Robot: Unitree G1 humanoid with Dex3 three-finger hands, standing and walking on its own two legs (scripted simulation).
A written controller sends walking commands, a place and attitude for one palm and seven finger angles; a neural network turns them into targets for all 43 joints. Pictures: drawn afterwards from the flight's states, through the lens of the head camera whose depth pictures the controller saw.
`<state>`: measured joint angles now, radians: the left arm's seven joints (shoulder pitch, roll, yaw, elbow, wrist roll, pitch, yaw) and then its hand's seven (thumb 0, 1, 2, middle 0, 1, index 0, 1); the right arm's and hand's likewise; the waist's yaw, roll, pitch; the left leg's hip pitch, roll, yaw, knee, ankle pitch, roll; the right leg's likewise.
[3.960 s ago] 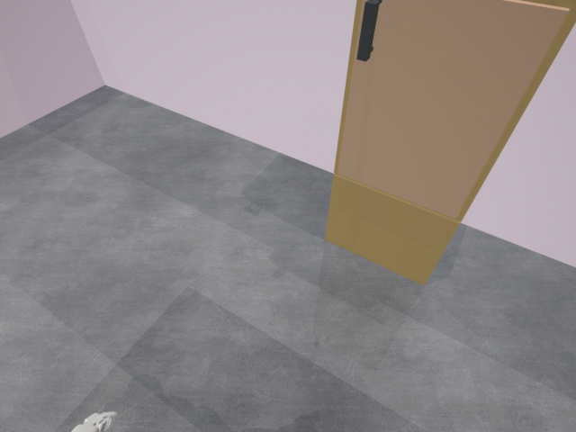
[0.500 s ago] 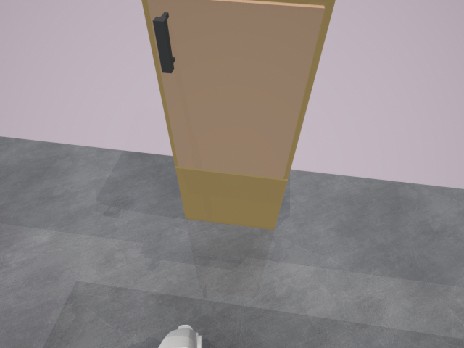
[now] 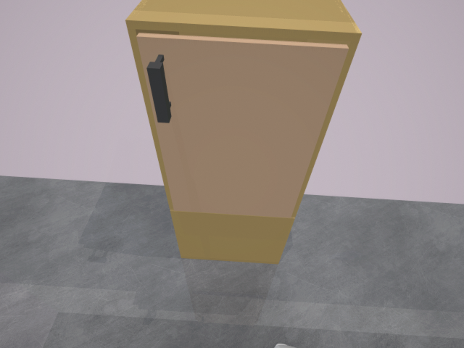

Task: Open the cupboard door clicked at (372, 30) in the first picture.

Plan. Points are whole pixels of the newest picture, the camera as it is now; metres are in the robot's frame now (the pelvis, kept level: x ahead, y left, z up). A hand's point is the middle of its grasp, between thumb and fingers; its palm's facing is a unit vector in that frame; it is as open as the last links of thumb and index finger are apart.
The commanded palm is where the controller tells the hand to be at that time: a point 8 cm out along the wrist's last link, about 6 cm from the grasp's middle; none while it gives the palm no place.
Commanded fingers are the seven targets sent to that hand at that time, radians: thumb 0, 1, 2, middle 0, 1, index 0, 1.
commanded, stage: come to a stop and stand still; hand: left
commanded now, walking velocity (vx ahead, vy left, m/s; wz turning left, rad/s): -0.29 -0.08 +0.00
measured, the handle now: (162, 88) +0.58 +0.18 +0.15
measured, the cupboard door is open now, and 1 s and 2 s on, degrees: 0 0 0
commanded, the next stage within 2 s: look again from close up in 1.36 s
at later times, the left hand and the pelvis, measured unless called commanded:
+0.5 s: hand out of the picture +0.05 +0.19 -0.18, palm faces +0.07 -0.97 -0.24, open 7.3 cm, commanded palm none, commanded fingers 0.00 0.90 0.90 -0.20 -0.30 -0.20 -0.30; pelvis -0.02 +0.00 -0.01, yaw +0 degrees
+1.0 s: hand out of the picture -0.07 +0.19 -0.17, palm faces +0.02 -0.98 -0.21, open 7.4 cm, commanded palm none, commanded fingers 0.00 0.90 0.90 -0.20 -0.30 -0.20 -0.30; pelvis -0.06 +0.02 +0.00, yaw -1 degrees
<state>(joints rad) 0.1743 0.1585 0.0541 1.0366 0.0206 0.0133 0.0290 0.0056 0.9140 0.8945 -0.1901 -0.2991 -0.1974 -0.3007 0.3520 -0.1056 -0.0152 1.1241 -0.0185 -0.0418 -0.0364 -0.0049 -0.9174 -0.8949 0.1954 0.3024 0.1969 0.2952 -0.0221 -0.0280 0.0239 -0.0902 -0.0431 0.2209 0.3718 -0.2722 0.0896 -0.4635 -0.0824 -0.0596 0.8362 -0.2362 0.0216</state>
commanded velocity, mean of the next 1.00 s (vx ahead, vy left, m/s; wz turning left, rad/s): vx -0.06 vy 0.02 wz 0.00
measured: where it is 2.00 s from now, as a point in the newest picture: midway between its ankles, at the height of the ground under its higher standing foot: outside the picture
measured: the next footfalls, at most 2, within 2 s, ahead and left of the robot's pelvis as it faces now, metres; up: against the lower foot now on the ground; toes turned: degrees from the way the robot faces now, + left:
right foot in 0.12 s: +0.09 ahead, -0.12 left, +0.00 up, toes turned -6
left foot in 0.54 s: +0.00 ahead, +0.14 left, +0.00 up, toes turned +2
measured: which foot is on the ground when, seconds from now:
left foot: down 0.00-0.14, up 0.16-0.52, down 0.54-1.00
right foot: up 0.00-0.10, down 0.12-0.54, up 0.56-0.82, down 0.84-1.00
